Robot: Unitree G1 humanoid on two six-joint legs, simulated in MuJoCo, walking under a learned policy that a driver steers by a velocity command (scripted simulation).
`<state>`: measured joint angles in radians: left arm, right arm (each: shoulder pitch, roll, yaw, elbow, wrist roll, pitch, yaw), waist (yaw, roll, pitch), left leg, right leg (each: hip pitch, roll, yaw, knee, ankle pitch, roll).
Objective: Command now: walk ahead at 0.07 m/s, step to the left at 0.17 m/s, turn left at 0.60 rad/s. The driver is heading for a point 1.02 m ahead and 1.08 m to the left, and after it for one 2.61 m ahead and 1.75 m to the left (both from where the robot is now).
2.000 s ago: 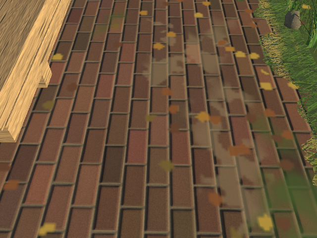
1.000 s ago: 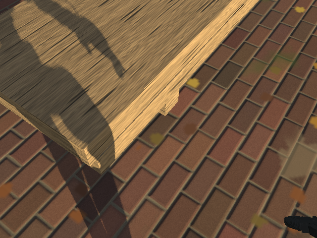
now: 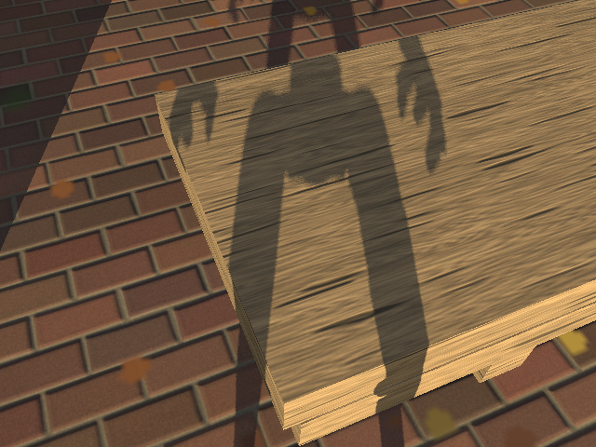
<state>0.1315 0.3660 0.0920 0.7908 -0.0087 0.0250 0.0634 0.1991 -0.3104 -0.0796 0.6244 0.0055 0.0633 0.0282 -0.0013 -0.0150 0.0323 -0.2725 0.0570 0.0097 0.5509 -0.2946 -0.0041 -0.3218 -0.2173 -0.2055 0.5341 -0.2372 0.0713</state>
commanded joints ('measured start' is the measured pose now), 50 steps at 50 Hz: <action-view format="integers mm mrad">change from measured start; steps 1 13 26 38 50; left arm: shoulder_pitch -66 27 138 122 -47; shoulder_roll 20 82 146 -64 -20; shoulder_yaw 3 -15 6 -52 -40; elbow -107 -19 -4 -94 -83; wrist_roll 39 -12 15 75 17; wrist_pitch -7 -70 -66 -74 -79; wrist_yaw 1 0 24 -84 -93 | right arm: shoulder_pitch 201 28 -4 273 94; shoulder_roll -322 -153 -68 -309 -136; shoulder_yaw -84 -39 -7 -67 -15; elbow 4 -55 -132 -33 -12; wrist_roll -25 -5 12 12 0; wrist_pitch -16 -30 8 -69 -107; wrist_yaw -11 -25 18 -16 -76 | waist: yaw -36 3 36 -16 -8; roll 378 180 -154 497 131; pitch -63 -93 33 -20 -98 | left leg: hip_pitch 178 66 -397 320 153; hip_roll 226 67 -20 157 116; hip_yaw -451 -381 -83 -425 -164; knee -246 -233 505 -24 -214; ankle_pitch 389 189 48 477 740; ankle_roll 360 260 -72 188 179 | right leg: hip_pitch -411 -40 201 -419 -176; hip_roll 191 238 -93 128 185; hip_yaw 90 210 249 95 206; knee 509 87 -325 797 168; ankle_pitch -446 -40 80 -514 149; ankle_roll -3 -86 -210 -46 -28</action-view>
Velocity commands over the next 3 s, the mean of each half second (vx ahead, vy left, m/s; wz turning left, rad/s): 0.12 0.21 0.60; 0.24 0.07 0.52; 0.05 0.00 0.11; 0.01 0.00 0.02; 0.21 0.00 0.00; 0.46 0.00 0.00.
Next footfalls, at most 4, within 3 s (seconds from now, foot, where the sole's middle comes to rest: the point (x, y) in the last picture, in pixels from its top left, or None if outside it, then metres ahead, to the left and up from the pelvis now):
0.32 right None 0.11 -0.01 -0.77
0.74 left None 0.09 0.37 -0.77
1.16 right None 0.36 0.30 -0.77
1.36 left None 0.14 0.44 -0.77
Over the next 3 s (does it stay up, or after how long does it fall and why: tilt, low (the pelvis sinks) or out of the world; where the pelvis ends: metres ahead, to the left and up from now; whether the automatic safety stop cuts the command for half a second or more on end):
stays up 0.51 0.58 0.00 its command is cut before an obstacle from the start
